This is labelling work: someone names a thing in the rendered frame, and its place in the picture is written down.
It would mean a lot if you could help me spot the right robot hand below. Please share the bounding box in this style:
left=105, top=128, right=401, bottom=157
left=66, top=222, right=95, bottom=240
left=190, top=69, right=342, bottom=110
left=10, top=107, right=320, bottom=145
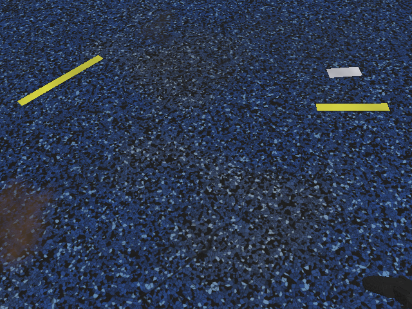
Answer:
left=362, top=276, right=412, bottom=309

